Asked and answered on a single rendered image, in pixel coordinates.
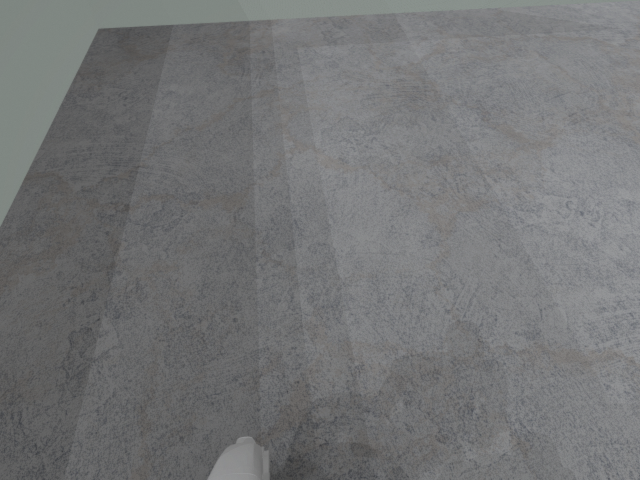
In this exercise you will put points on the robot left thigh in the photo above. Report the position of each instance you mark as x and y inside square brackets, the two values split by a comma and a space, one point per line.
[242, 461]

